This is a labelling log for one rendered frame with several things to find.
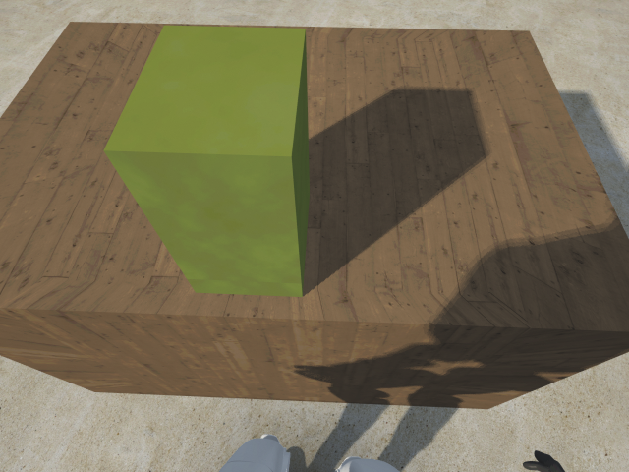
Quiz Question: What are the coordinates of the robot shin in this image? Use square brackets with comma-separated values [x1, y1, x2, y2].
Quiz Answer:
[261, 434, 280, 443]
[338, 456, 361, 469]

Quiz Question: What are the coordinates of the robot right shin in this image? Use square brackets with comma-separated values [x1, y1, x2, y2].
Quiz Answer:
[338, 456, 361, 469]

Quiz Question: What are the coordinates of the pedestal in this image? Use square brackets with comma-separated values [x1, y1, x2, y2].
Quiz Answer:
[0, 22, 629, 409]

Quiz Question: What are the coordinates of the robot left shin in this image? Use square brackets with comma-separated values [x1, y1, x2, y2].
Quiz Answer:
[261, 434, 280, 443]

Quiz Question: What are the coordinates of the right robot hand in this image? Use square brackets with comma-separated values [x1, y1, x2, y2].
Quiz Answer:
[523, 450, 565, 472]

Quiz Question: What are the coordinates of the carton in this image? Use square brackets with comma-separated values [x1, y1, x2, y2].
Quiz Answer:
[104, 26, 310, 297]

